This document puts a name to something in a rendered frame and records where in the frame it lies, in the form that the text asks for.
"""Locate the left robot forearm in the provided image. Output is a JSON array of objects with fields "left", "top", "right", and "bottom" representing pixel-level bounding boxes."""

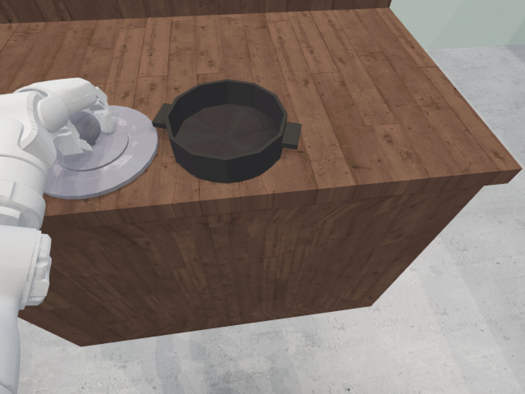
[{"left": 0, "top": 85, "right": 68, "bottom": 230}]

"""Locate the knob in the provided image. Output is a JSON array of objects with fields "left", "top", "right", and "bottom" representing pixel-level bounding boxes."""
[{"left": 68, "top": 111, "right": 101, "bottom": 144}]

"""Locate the pot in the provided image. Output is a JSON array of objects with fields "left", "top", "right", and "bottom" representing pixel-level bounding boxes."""
[{"left": 152, "top": 79, "right": 302, "bottom": 183}]

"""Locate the robot left upper arm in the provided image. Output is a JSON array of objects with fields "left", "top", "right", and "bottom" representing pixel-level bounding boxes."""
[{"left": 0, "top": 225, "right": 52, "bottom": 394}]

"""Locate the left robot hand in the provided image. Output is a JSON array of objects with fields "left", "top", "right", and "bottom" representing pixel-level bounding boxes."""
[{"left": 32, "top": 78, "right": 114, "bottom": 156}]

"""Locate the lid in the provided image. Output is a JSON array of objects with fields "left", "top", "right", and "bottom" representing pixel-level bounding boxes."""
[{"left": 44, "top": 105, "right": 158, "bottom": 199}]

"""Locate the table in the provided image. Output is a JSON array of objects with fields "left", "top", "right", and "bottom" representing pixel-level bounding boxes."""
[{"left": 0, "top": 0, "right": 522, "bottom": 347}]

